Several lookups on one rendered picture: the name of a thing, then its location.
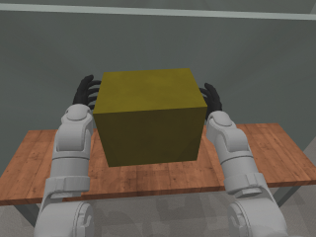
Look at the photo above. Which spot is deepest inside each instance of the carton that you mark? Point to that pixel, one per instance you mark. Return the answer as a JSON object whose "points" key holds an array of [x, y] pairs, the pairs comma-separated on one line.
{"points": [[149, 116]]}

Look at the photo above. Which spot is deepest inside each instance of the robot right upper arm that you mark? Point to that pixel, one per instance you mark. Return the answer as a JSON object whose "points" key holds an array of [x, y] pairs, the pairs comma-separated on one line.
{"points": [[255, 217]]}

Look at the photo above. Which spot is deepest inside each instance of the robot left hand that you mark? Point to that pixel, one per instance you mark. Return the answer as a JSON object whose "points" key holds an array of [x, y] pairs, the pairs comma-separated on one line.
{"points": [[82, 95]]}

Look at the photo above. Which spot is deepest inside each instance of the robot left upper arm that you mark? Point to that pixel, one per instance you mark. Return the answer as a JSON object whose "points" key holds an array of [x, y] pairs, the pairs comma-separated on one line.
{"points": [[66, 219]]}

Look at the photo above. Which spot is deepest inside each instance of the robot left forearm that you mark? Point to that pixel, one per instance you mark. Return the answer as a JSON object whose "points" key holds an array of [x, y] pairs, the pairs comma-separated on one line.
{"points": [[70, 158]]}

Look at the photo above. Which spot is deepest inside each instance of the robot right hand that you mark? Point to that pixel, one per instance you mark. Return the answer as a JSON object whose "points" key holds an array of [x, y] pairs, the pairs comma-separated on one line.
{"points": [[212, 99]]}

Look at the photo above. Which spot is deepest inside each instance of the table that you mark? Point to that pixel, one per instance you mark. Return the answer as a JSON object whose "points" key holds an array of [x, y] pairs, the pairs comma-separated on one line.
{"points": [[276, 156]]}

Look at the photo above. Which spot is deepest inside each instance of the robot right forearm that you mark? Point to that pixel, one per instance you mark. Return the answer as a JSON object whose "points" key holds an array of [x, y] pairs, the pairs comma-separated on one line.
{"points": [[242, 178]]}

